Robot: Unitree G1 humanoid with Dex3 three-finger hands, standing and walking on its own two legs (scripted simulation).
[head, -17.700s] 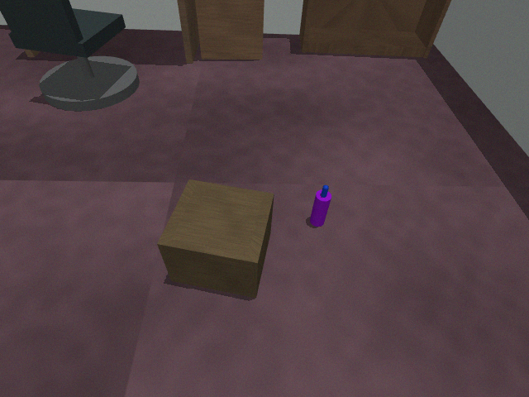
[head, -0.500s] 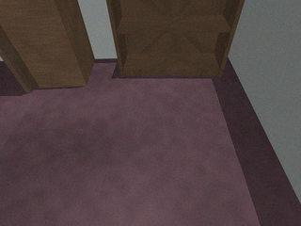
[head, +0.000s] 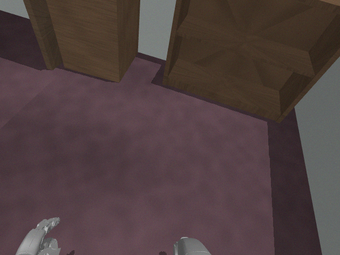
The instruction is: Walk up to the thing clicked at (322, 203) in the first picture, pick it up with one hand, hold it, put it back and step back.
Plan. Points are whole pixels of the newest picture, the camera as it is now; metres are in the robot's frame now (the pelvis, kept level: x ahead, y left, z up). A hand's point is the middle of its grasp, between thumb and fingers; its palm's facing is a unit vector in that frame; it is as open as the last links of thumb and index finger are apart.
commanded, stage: walk up
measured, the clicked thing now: out of the picture -0.15 +0.54 -0.64
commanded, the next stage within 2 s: none
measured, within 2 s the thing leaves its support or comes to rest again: neither
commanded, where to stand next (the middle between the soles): +0.23 -0.08 m, yaw +57 degrees
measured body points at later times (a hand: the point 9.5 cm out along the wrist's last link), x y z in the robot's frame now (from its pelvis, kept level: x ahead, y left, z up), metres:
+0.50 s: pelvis +0.15 -0.12 +0.00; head +0.19 -0.10 +0.44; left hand +0.12 +0.21 -0.10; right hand +0.37 -0.39 -0.10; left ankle +0.13 +0.01 -0.68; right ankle +0.25 -0.21 -0.73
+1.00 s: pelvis +0.18 -0.13 -0.03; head +0.21 -0.11 +0.42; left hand +0.02 +0.17 -0.13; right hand +0.50 -0.28 -0.13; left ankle +0.13 +0.00 -0.72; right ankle +0.29 -0.23 -0.73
